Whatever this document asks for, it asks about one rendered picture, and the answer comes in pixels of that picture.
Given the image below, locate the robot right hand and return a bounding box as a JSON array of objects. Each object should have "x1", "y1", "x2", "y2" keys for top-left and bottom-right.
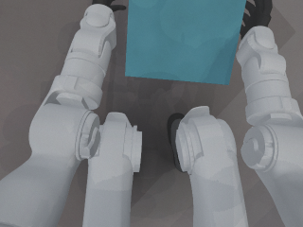
[{"x1": 240, "y1": 0, "x2": 273, "y2": 40}]

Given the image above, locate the carton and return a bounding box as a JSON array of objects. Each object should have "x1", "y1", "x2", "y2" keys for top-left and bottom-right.
[{"x1": 125, "y1": 0, "x2": 246, "y2": 85}]

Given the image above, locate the left robot shin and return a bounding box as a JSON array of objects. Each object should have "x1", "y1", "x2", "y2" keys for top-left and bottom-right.
[{"x1": 88, "y1": 112, "x2": 132, "y2": 165}]

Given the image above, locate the right robot forearm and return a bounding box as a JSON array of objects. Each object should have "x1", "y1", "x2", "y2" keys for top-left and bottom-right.
[{"x1": 236, "y1": 26, "x2": 303, "y2": 128}]

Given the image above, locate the left robot thigh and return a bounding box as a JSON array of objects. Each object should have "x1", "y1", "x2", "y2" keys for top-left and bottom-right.
[{"x1": 82, "y1": 120, "x2": 142, "y2": 227}]

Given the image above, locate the left robot forearm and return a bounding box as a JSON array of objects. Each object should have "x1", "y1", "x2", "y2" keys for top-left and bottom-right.
[{"x1": 28, "y1": 4, "x2": 116, "y2": 147}]

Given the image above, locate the robot left hand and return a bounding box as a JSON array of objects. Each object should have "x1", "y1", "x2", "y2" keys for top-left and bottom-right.
[{"x1": 92, "y1": 0, "x2": 126, "y2": 12}]

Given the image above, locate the robot right upper arm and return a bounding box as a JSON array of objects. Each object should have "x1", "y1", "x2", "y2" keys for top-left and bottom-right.
[{"x1": 241, "y1": 123, "x2": 303, "y2": 227}]

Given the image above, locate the robot left upper arm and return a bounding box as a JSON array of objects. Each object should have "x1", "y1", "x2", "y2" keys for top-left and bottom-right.
[{"x1": 0, "y1": 103, "x2": 100, "y2": 227}]

